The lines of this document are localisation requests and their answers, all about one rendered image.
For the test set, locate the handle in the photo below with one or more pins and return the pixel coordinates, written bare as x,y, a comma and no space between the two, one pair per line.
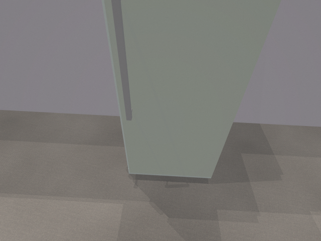
118,23

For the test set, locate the fridge door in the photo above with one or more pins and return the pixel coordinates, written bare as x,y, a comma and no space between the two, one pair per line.
189,63

